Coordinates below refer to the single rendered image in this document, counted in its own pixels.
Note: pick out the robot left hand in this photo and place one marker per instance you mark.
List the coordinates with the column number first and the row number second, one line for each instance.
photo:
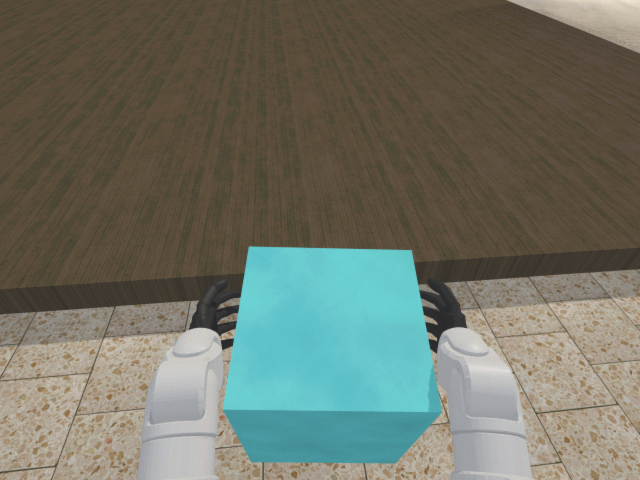
column 207, row 315

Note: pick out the robot left forearm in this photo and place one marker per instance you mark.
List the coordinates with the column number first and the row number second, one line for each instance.
column 181, row 411

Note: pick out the carton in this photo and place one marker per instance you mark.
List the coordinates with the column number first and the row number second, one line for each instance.
column 331, row 361

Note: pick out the robot right forearm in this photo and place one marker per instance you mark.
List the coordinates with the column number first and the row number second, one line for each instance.
column 485, row 412

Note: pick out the robot right hand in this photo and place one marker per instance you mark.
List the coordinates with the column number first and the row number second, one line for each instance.
column 449, row 314

